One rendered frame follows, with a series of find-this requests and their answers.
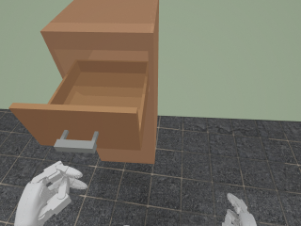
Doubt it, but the robot right hand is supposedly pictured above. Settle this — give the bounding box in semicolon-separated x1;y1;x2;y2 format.
222;193;257;226

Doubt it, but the drawer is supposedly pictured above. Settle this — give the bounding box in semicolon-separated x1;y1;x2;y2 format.
9;59;150;151

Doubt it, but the robot left hand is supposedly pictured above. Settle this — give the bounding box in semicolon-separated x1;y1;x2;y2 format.
14;161;88;226

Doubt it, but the handle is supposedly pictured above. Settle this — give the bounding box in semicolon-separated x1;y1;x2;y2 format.
54;130;99;153

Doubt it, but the cabinet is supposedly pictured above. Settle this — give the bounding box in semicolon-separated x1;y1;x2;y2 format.
40;0;159;164

